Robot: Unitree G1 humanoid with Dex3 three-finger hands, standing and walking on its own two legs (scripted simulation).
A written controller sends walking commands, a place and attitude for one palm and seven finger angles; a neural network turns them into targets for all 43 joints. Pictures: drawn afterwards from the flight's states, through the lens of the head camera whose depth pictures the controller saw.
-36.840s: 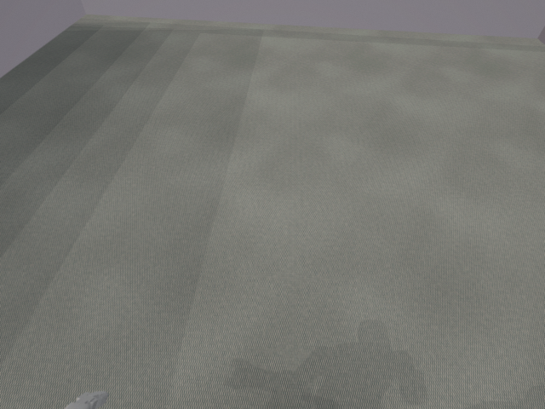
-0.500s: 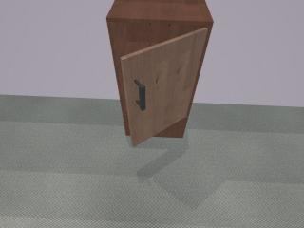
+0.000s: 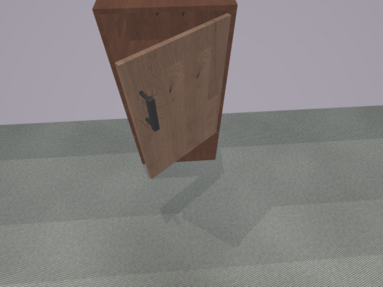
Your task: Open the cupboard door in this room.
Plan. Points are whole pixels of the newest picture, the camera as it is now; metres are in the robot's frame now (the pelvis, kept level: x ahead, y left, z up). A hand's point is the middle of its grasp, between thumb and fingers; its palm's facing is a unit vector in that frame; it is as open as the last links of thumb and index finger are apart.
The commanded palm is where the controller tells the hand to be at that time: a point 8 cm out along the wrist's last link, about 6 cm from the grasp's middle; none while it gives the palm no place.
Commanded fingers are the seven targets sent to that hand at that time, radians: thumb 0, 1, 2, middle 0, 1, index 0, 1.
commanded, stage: walk to a spot facing it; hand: left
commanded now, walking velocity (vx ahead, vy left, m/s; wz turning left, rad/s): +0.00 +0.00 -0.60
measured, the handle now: (149, 111) +0.59 +0.18 -0.04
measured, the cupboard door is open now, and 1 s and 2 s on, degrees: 38 38 38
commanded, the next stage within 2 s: none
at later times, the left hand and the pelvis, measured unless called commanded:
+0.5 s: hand out of the picture +0.08 +0.17 -0.16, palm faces -0.18 -0.95 -0.24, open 7.4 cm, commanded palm none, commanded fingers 0.00 0.90 0.90 -0.20 -0.30 -0.20 -0.30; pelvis +0.00 -0.02 +0.01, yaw -16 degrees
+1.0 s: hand (163, 248) +0.22 +0.10 -0.16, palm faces -0.58 -0.77 -0.28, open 7.4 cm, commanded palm none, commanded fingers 0.00 0.90 0.90 -0.20 -0.30 -0.20 -0.30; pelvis +0.00 -0.01 -0.01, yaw -36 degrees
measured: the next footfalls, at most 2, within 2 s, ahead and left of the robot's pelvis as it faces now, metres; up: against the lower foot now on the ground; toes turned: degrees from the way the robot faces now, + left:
left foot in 0.60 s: +0.09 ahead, +0.11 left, +0.00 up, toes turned -22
right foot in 0.94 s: -0.04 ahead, -0.13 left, +0.00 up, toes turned -37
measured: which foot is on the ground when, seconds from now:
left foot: down 0.00-0.08, up 0.10-0.58, down 0.60-0.94, up 0.96-1.00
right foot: down 0.00-0.58, up 0.60-0.92, down 0.94-1.00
